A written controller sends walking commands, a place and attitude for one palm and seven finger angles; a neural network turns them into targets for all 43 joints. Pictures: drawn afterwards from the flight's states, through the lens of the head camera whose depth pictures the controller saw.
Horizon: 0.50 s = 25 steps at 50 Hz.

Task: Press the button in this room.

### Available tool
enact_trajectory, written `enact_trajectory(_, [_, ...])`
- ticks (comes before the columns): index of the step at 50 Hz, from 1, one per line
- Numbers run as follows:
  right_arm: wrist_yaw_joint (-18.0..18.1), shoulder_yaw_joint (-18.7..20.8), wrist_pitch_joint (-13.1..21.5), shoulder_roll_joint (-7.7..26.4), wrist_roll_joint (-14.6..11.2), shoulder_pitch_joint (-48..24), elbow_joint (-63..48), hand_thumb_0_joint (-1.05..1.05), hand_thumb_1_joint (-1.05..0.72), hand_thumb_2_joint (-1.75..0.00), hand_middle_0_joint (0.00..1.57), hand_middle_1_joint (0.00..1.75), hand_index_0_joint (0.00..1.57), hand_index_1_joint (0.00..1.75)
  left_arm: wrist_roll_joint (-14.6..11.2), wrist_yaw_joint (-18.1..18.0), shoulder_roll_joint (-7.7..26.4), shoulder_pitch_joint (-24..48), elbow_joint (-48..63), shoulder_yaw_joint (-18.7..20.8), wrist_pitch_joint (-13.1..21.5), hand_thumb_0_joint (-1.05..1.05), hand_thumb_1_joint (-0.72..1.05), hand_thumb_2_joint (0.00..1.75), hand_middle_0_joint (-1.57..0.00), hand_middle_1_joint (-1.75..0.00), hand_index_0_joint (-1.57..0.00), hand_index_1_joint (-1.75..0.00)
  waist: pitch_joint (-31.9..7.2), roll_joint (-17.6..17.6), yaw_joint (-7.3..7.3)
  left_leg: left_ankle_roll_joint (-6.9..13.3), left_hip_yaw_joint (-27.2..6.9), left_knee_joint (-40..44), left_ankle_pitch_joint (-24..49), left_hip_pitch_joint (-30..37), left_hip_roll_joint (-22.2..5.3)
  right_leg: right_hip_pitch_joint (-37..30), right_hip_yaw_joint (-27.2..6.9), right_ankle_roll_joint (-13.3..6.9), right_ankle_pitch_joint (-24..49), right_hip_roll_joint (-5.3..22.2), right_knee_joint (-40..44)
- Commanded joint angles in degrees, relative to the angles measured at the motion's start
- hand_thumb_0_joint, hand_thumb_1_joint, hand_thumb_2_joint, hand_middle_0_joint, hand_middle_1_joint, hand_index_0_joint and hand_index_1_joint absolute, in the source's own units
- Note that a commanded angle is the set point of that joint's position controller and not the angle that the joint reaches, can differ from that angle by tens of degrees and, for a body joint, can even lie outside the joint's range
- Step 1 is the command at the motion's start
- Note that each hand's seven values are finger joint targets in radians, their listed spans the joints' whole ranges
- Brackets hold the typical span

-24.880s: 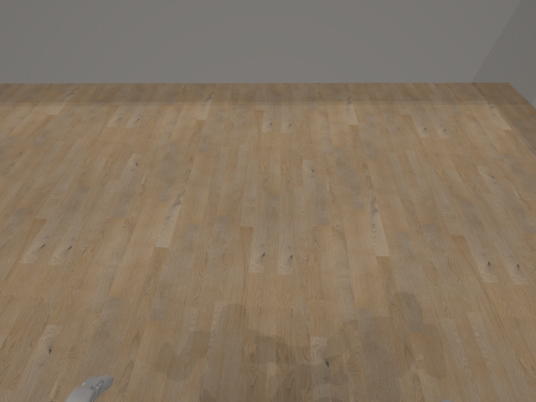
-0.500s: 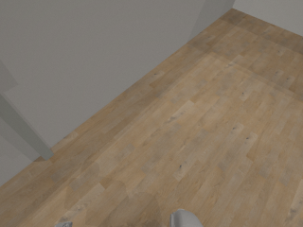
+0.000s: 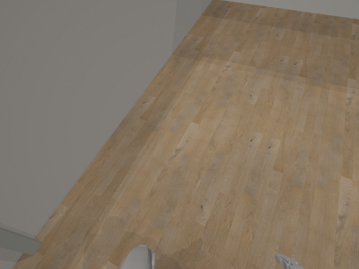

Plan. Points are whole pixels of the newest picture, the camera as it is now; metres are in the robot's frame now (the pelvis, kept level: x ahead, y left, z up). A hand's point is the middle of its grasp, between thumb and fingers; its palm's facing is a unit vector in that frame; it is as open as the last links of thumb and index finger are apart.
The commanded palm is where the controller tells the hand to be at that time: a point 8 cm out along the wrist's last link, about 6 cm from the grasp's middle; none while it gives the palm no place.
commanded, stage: walk to a spot facing it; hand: left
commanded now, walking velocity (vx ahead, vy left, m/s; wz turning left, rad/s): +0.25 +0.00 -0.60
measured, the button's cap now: out of the picture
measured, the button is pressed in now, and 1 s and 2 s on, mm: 0 0 0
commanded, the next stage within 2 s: turn to face it in 0.56 s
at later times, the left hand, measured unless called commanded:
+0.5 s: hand (117, 214) +0.26 +0.21 -0.17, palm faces -0.28 -0.93 -0.23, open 7.4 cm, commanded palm none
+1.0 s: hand (166, 188) +0.35 +0.08 -0.16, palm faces -0.37 -0.92 -0.17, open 7.4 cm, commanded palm none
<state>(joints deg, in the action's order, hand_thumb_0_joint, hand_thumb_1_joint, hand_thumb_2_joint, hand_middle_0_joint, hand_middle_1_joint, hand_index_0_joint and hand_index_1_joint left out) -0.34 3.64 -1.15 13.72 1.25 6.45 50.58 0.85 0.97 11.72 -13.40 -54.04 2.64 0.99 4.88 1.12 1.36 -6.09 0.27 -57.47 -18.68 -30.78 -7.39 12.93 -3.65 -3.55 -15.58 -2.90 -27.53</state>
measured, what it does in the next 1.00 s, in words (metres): walks ahead, turning right: left foot, then right foot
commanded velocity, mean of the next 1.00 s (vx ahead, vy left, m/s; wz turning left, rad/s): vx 0.01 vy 0.00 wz -0.16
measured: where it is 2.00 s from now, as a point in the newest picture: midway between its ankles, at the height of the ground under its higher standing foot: outside the picture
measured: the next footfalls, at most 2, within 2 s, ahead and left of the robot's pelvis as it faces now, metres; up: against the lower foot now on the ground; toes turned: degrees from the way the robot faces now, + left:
left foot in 0.16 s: +0.13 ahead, +0.16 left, +0.00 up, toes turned -1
right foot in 0.60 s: +0.17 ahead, -0.12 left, +0.00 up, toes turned -30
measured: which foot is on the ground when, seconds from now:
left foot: up 0.00-0.14, down 0.16-0.60, up 0.62-1.00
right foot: down 0.00-0.16, up 0.18-0.58, down 0.60-1.00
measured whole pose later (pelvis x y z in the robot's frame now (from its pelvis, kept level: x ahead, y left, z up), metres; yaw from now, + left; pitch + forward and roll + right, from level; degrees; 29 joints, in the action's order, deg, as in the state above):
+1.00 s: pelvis +0.18 -0.02 -0.01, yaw -20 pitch -1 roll -1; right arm 0.0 2.0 -3.1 10.4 0.2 15.1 58.3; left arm 1.0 -0.6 7.8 -6.7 -54.2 0.1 0.4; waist 2.9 1.3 -2.1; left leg -3.9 4.0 -49.1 -23.0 -22.5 -4.7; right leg 11.7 10.3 -2.7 -18.0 1.2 -30.7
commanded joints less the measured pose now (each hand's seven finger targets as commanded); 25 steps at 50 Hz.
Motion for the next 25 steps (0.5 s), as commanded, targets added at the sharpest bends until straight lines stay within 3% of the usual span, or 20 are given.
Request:
enact_trajectory(1, [-0.2,0.5,2.3,3.7,-0.2,-4.3,-5.8,0.0,-0.9,-0.9,0.2,0.3,0.2,0.3,0.4,-0.9,12.4,-4.2,2.7,3.7,1.4,0.0,0.9,0.9,-0.2,-0.3,-0.2,-0.3,-5.3,-9.9,2.09,0.3,1.4,10.1,-1.9,-2.0,2.2,-7.8,-16.7,-7.8,12.3,13.6,8.3])
enact_trajectory(4, [0.1,0.3,3.1,3.7,-0.6,-4.0,-6.1,0.0,-0.9,-0.9,0.2,0.3,0.2,0.3,0.3,-0.9,12.7,-3.8,3.0,3.9,0.9,0.0,0.9,0.9,-0.2,-0.3,-0.2,-0.3,-6.3,-11.0,1.86,1.3,2.4,20.0,-2.1,6.9,4.9,-5.3,-18.2,-7.1,16.7,13.0,5.6])
enact_trajectory(5, [0.4,0.4,3.3,4.0,-0.7,-1.8,-5.3,0.0,-0.9,-0.9,0.2,0.3,0.2,0.3,0.1,-0.9,12.8,-2.6,3.1,3.9,0.8,0.0,0.9,0.9,-0.2,-0.3,-0.2,-0.3,-6.8,-10.4,0.41,1.5,2.8,24.5,0.6,11.9,5.7,-3.1,-17.9,-5.9,17.8,12.2,3.6])
enact_trajectory(6, [0.8,0.7,3.4,5.1,-0.7,2.0,-3.9,0.0,-0.9,-0.9,0.2,0.3,0.2,0.3,-0.1,-1.0,12.2,-1.6,3.1,3.8,0.5,0.0,0.9,0.9,-0.2,-0.3,-0.2,-0.3,-7.9,-8.5,-1.47,1.8,2.8,31.3,5.3,20.8,5.6,1.7,-16.7,-3.8,16.5,10.0,-0.6])
enact_trajectory(7, [1.5,1.3,3.9,8.2,-0.5,8.2,-2.1,0.0,-0.9,-0.9,0.2,0.3,0.2,0.3,-0.6,-0.9,9.9,-0.5,3.8,3.3,0.4,0.0,0.9,0.9,-0.2,-0.3,-0.2,-0.3,-10.7,-1.7,-4.41,2.9,-0.4,36.2,8.9,33.5,0.3,9.2,-12.2,-1.2,11.9,5.6,-8.3])
enact_trajectory(8, [1.6,2.5,4.1,14.4,0.3,13.3,-1.1,0.0,-0.9,-0.9,0.2,0.3,0.2,0.3,-1.4,-0.3,6.1,-2.5,4.7,2.5,0.2,0.0,0.9,0.9,-0.2,-0.3,-0.2,-0.3,-15.6,14.5,-5.86,8.6,-18.4,37.5,14.3,45.6,-17.3,22.4,-3.5,2.7,-13.8,-1.9,-23.3])
enact_trajectory(9, [1.5,2.5,3.2,15.7,0.1,15.1,-1.1,0.0,-0.9,-0.9,0.2,0.3,0.2,0.3,-0.7,-0.5,6.5,-1.8,4.8,2.5,0.3,0.0,0.9,0.9,-0.2,-0.3,-0.2,-0.3,-13.9,14.2,-6.44,13.4,-22.5,38.9,17.4,40.4,-24.6,24.6,0.0,4.0,-22.3,0.9,-34.7])
enact_trajectory(10, [1.2,1.7,2.6,12.4,0.1,11.2,-2.4,0.0,-0.9,-0.9,0.2,0.3,0.2,0.3,0.0,-0.3,8.0,-2.6,4.2,3.2,-0.2,0.0,0.9,0.9,-0.2,-0.3,-0.2,-0.3,-9.5,8.3,-4.45,13.8,-17.6,40.9,10.5,31.4,-22.5,22.0,-0.2,4.4,-19.8,3.8,-38.3])
enact_trajectory(12, [1.5,0.6,2.7,8.6,0.2,5.3,-3.4,0.0,-0.9,-0.9,0.2,0.3,0.2,0.3,0.5,0.5,7.9,-1.2,3.2,3.7,-1.2,0.0,0.9,0.9,-0.2,-0.3,-0.2,-0.3,-1.5,10.8,-2.22,11.7,-10.7,42.8,10.7,22.3,-16.9,21.9,1.7,5.5,-13.3,5.8,-41.3])
enact_trajectory(14, [1.7,0.3,2.9,7.1,0.2,5.6,-2.8,0.0,-0.9,-0.9,0.2,0.3,0.2,0.3,0.4,1.1,6.5,-1.7,3.1,3.4,-1.9,0.0,0.9,0.9,-0.2,-0.3,-0.2,-0.3,-1.1,9.7,-1.3,10.7,-2.0,40.8,23.2,22.8,-13.1,21.4,3.4,6.3,-8.3,6.3,-41.6])
enact_trajectory(16, [1.9,0.6,3.1,6.9,0.0,7.3,-1.9,0.0,-0.9,-0.9,0.2,0.3,0.2,0.3,0.0,1.1,5.4,-1.5,3.1,3.1,-2.3,0.0,0.9,0.9,-0.2,-0.3,-0.2,-0.3,-3.1,8.7,-1.39,10.6,3.6,38.1,35.1,25.9,-12.2,21.0,5.0,6.8,-6.7,6.5,-40.7])
enact_trajectory(19, [1.9,1.0,3.0,7.1,-0.1,8.7,-1.0,0.0,-0.9,-0.9,0.2,0.3,0.2,0.3,0.1,1.1,4.2,0.2,4.1,2.9,-3.1,0.0,0.9,0.9,-0.2,-0.3,-0.2,-0.3,-4.7,9.6,-1.48,11.0,7.7,37.3,37.6,28.4,-12.2,21.8,6.6,7.5,-4.0,7.0,-37.1])
enact_trajectory(21, [1.7,1.4,2.8,7.0,0.0,9.6,-0.4,0.0,-0.9,-0.9,0.2,0.3,0.2,0.3,0.2,1.2,4.0,3.7,5.4,2.8,-3.3,0.0,0.9,0.9,-0.2,-0.3,-0.2,-0.3,-3.9,9.4,-2.5,11.1,9.0,37.0,36.2,27.7,-12.5,20.8,7.5,7.4,-3.2,7.7,-31.7])
enact_trajectory(25, [1.4,2.6,2.4,8.6,0.3,9.7,0.6,0.0,-0.9,-0.9,0.2,0.3,0.2,0.3,0.3,1.2,3.4,6.8,6.9,2.4,-2.8,0.0,0.9,0.9,-0.2,-0.3,-0.2,-0.3,-4.9,10.8,-3.2,10.7,11.8,32.7,37.9,29.7,-13.4,15.5,10.3,6.2,-3.9,6.2,-18.0])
